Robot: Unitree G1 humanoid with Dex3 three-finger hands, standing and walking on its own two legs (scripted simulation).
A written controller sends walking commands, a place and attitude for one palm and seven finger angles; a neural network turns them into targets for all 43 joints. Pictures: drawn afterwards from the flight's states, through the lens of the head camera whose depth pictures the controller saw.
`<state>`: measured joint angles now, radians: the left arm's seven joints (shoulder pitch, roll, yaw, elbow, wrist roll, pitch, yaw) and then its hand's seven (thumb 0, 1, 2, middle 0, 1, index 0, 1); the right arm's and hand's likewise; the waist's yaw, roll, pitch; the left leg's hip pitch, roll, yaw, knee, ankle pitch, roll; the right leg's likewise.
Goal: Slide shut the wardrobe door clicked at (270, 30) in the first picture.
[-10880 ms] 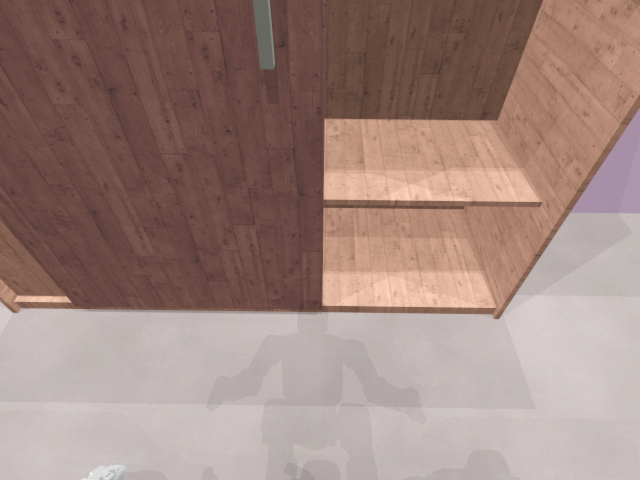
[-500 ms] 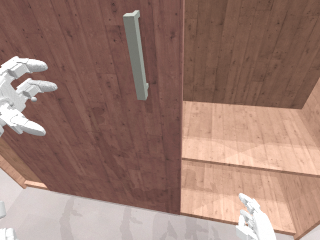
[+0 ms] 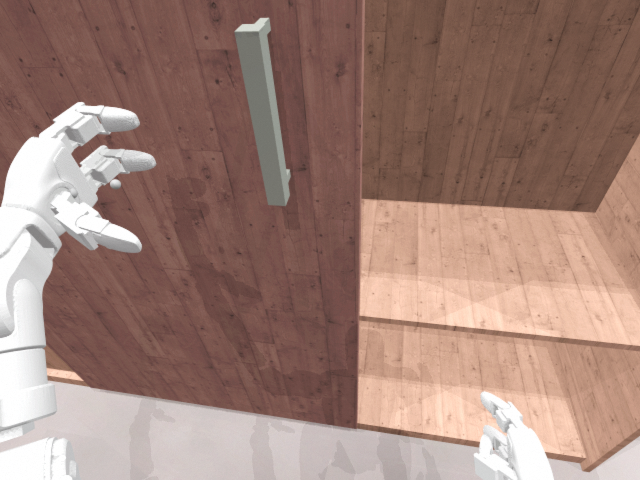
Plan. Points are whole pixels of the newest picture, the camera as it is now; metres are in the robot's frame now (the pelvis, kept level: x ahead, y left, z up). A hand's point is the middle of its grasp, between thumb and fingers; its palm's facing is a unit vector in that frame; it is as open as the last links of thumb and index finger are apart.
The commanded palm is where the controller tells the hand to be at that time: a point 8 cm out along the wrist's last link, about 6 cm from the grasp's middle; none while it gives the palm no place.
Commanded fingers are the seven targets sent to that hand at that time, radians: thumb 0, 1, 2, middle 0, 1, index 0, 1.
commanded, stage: move the hooked fingers beside the handle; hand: left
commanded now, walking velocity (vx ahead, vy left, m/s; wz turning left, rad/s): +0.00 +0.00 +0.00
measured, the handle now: (271, 119) +0.44 +0.10 +0.27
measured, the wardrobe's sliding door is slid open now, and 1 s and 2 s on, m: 0.63 0.63 0.63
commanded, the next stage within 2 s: feel for the door with the fingertips in 1.92 s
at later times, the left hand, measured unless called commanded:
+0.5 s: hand (171, 158) +0.36 +0.20 +0.27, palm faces -0.01 -1.00 -0.06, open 14.0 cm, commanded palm +0.34 +0.24 +0.26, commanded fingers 0.00 -0.50 0.30 -0.30 -1.20 -0.30 -1.20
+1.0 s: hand (208, 141) +0.39 +0.16 +0.27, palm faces -0.01 -1.00 -0.04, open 14.0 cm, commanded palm +0.37 +0.21 +0.26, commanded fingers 0.00 -0.50 0.30 -0.30 -1.20 -0.30 -1.20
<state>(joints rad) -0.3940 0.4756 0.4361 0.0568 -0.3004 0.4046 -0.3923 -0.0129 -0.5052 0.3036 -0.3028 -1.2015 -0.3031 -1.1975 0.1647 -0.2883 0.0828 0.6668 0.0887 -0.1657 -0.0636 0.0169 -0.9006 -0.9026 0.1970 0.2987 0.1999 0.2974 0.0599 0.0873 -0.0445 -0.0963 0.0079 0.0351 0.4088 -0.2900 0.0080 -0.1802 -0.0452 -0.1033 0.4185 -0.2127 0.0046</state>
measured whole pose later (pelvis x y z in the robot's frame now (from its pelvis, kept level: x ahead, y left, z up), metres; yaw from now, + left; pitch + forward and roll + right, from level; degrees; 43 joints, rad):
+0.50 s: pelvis +0.00 +0.00 +0.00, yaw +0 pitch -1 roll +0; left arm -0.56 0.40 0.33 0.17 -0.26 0.42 -0.28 -0.01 -0.51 0.30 -0.30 -1.20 -0.30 -1.20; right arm 0.14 -0.27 0.09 0.68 0.08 -0.12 -0.07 0.02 -0.90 -0.90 0.20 0.30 0.20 0.30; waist 0.04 0.08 -0.05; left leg -0.10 0.01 0.03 0.41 -0.29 0.01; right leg -0.19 -0.05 -0.11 0.42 -0.22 0.00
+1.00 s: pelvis +0.00 -0.01 +0.00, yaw -1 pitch +0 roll +0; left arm -0.68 0.36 0.29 0.32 -0.22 0.38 -0.20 -0.01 -0.50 0.30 -0.30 -1.20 -0.30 -1.20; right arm 0.19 -0.27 0.06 0.69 0.08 -0.11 -0.07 0.02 -0.90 -0.90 0.20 0.30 0.20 0.30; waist 0.02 0.08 -0.05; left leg -0.11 0.02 0.05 0.39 -0.27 0.00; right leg -0.20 -0.03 -0.09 0.40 -0.20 -0.01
